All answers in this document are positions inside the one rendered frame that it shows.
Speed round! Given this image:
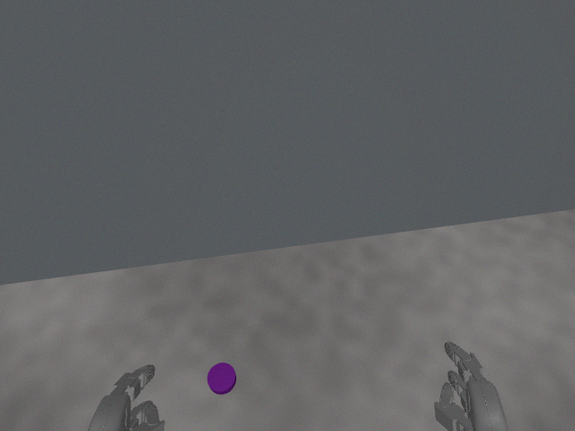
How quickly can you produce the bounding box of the left robot hand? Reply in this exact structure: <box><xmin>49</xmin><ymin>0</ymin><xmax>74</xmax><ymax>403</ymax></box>
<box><xmin>87</xmin><ymin>365</ymin><xmax>164</xmax><ymax>431</ymax></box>

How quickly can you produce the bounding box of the right robot hand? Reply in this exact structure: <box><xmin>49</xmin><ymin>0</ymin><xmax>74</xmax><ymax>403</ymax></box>
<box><xmin>434</xmin><ymin>341</ymin><xmax>509</xmax><ymax>431</ymax></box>

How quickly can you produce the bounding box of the tin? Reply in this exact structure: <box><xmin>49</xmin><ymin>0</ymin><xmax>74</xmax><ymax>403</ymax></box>
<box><xmin>208</xmin><ymin>363</ymin><xmax>236</xmax><ymax>394</ymax></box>

